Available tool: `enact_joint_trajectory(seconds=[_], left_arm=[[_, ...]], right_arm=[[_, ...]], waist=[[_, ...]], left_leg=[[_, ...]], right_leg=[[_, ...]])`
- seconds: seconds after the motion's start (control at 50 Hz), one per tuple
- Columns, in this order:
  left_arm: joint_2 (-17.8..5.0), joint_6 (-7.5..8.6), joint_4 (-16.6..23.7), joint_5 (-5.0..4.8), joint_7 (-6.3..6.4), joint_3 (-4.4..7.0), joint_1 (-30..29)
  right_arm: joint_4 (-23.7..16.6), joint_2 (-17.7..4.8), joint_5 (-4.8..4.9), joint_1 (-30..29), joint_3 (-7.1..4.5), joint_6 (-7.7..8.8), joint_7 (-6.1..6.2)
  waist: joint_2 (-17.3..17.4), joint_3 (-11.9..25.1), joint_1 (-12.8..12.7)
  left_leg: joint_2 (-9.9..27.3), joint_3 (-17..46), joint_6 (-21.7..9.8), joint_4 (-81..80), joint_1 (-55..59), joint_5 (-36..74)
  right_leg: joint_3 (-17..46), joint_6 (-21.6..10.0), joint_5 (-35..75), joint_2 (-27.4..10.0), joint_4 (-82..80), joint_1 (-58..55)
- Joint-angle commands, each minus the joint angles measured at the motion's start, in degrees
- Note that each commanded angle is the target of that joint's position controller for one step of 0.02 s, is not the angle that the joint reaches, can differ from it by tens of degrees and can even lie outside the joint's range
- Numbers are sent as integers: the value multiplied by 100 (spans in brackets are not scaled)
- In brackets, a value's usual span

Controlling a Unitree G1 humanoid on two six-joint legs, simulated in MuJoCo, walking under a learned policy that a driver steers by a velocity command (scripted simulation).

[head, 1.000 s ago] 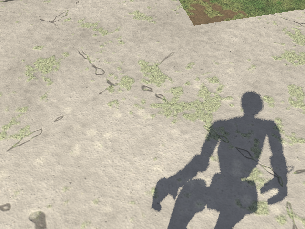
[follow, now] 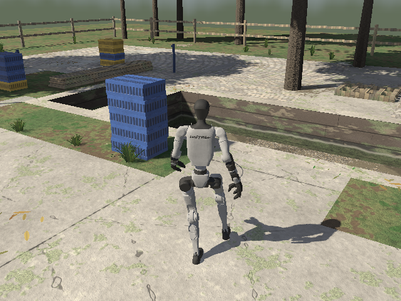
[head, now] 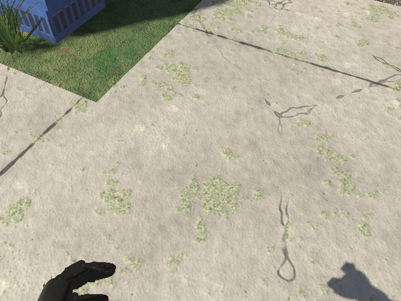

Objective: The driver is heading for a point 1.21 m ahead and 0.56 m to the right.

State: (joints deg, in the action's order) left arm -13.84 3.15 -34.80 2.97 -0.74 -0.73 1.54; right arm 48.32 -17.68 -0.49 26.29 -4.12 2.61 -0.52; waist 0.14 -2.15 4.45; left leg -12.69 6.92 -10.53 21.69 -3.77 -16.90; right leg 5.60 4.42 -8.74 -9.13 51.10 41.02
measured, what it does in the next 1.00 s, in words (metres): walks ahead, turning right: right foot, then left foot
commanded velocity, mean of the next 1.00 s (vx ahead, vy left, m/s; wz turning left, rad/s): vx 0.22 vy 0.00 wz -0.57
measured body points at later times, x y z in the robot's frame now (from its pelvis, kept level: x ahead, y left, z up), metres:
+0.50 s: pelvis +0.30 -0.08 +0.01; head +0.34 -0.10 +0.45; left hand +0.42 +0.21 -0.10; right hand +0.50 -0.35 -0.07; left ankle +0.45 +0.06 -0.69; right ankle +0.34 -0.16 -0.73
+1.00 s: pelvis +0.38 -0.07 +0.01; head +0.42 -0.10 +0.45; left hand +0.68 +0.04 -0.08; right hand +0.32 -0.38 -0.09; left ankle +0.47 +0.02 -0.73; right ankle +0.31 -0.20 -0.69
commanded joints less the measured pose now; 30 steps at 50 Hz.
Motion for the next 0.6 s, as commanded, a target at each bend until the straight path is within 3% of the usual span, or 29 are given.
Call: enact_joint_trajectory(seconds=[0.02, 0.06, 0.1, 0.12, 0.14, 0.16, 0.18, 0.2, 0.22, 0.24, 0.26, 0.28, 0.34, 0.38, 0.42, 0.48, 0.54, 0.6], left_arm=[[-321, 63, 274, -87, -62, 54, -194], [-311, 155, 243, -43, -44, 60, -286], [-597, 205, 91, 5, 39, 183, 96], [-1116, 413, 175, -420, 62, 501, 241], [-1253, 489, -135, -469, 67, 547, 1225], [-1377, 482, -528, -371, 60, 520, 2395], [-1571, 500, -736, -158, -78, 520, 2479], [-1322, 451, -586, -239, -137, 571, 2306], [-1098, 389, -371, -326, -114, 546, 1624], [-1041, 308, -224, -381, -96, 525, 1130], [-1109, 263, -187, -395, -77, 532, 1048], [-1219, 248, -221, -342, -48, 570, 1099], [-1151, 163, -188, -339, -4, 590, 961], [-1364, 38, -180, -340, 96, 676, 1042], [-1487, -119, -150, -420, 197, 741, 1111], [-1441, -336, -75, -496, 334, 769, 1175], [-1375, -479, 8, -451, 416, 809, 1267], [-1245, -537, 193, -473, 410, 822, 1048]], right_arm=[[-424, -823, 93, -358, -224, 201, -29], [-172, -677, 143, 144, -160, 232, -5], [-75, -850, 35, 193, -166, 266, 76], [-83, -619, 164, 104, -115, 156, 152], [-193, -881, 56, -415, -129, 81, 165], [-421, -600, -167, -735, -48, 54, 176], [-251, 157, -50, 817, 142, 91, 70], [-130, -327, 21, 922, 163, 103, 11], [-416, -640, 105, -99, 95, 122, 12], [-716, -742, 14, -956, 87, 161, 62], [-899, -746, -56, -1420, 56, 154, 108], [-1031, -644, -89, -1399, 63, 117, 127], [-1098, -338, -75, -1178, 143, 13, 226], [-1186, -265, -69, -1438, 180, -28, 281], [-1215, -328, -39, -1675, 161, -94, 289], [-1374, -365, 25, -2293, 141, -141, 264], [-1473, -408, 63, -2687, 104, -42, 212], [-1344, -523, 103, -2363, -1, 122, 147]], waist=[[-90, -243, -113], [6, -94, 178], [298, 177, 16], [338, 542, -423], [474, 1061, -1049], [-8, 1827, -1394], [-2044, 2698, -486], [-1372, 3111, -728], [-745, 2144, -825], [101, 1369, -766], [395, 852, -686], [294, 730, -458], [-152, 697, -133], [-287, 926, -158], [-370, 1179, -196], [-558, 1049, -384], [-851, 783, -543], [-1065, 738, -381]], left_leg=[[1105, 896, -418, -936, -1466, 2981], [1299, 781, -147, -715, -549, 4025], [1464, 755, 152, -125, 398, 5193], [1678, 833, 319, 848, 797, 5410], [1562, 463, 541, 1895, 888, 5616], [1210, 197, 763, 3814, -229, 3581], [234, 170, 1244, 6139, -2500, -1909], [537, 434, 1214, 6552, -2933, -1573], [895, 361, 1214, 6343, -3311, -1180], [1060, 139, 1209, 5975, -3329, -842], [1073, 19, 1265, 5777, -3374, -761], [1159, 91, 1263, 5495, -3125, -661], [1218, 12, 1386, 4126, -2753, -660], [1006, -100, 1525, 3329, -2452, -306], [860, -7, 1592, 2843, -2218, 310], [743, 230, 1597, 2192, -2327, 674], [700, 393, 1548, 1439, -2312, 628], [850, 358, 1372, 189, -1536, 984]], right_leg=[[-804, -210, 1789, 512, -1422, -1666], [-915, -482, 2284, 722, -1998, -1772], [-954, -729, 1847, 1053, -2305, -2013], [-744, -767, 1838, 1164, -2540, -2339], [-810, -829, 2551, 1042, -2797, -3052], [-100, -1008, 4263, 331, -2070, -4798], [2734, -2418, 5480, -1271, -1951, -6981], [3644, -2504, 4257, -1220, -2506, -7047], [2918, -2329, 3433, -960, -2687, -6222], [2391, -2117, 3257, -628, -2887, -5081], [2179, -2120, 3448, -437, -3102, -4236], [2038, -2107, 3538, -271, -3256, -3708], [1503, -2008, 3783, 145, -3290, -2803], [1452, -1968, 3941, 292, -3195, -2458], [1545, -1753, 3256, 425, -3098, -2369], [1966, -1457, 1415, 583, -3085, -2454], [2406, -1343, 576, 628, -2987, -2731], [2665, -1144, 680, 796, -2568, -2841]])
